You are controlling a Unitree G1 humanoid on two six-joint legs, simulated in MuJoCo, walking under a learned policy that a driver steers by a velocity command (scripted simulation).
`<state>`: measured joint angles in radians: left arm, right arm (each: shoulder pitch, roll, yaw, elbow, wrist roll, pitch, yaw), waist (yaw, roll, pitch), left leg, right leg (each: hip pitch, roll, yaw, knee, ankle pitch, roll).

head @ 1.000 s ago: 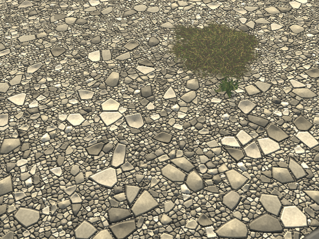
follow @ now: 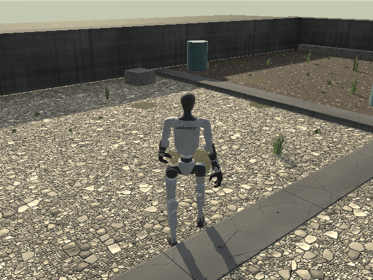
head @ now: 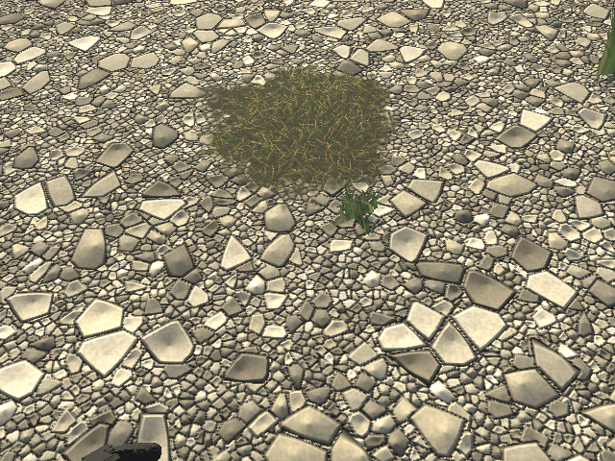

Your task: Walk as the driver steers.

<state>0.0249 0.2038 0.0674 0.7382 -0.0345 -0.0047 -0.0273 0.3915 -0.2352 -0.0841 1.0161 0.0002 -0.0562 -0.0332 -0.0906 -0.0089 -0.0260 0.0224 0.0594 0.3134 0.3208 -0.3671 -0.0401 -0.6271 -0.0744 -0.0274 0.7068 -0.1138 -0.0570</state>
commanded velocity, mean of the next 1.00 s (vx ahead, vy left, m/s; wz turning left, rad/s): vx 0.13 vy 0.00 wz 0.08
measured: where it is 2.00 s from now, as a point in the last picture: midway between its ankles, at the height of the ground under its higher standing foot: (260, 395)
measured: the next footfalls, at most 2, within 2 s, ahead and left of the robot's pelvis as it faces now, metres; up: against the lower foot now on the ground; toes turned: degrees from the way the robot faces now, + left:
right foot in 0.06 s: +0.18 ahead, -0.12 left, +0.00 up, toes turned -6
left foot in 0.52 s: +0.33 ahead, +0.07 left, +0.00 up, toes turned -6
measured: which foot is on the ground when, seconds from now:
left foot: down 0.00-0.08, up 0.10-0.50, down 0.52-0.90, up 0.92-1.00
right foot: up 0.00-0.04, down 0.06-0.58, up 0.60-0.88, down 0.90-1.00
